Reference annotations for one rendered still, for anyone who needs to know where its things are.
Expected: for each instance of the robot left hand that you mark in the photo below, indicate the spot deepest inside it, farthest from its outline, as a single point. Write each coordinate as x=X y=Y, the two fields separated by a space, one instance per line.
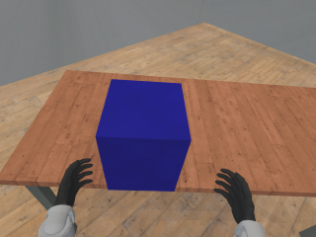
x=70 y=185

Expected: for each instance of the left robot forearm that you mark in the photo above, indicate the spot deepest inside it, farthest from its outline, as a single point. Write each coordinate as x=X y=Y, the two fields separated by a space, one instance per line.
x=59 y=222

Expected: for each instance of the right robot forearm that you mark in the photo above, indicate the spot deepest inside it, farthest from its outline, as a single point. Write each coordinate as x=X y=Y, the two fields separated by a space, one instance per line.
x=249 y=228

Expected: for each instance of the table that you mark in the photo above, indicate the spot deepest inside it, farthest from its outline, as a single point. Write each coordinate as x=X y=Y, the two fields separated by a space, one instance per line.
x=266 y=133

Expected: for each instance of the robot right hand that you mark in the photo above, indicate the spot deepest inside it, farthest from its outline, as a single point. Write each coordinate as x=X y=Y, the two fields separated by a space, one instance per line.
x=238 y=196

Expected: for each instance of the carton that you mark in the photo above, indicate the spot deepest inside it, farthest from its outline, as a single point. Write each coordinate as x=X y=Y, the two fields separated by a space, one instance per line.
x=143 y=135

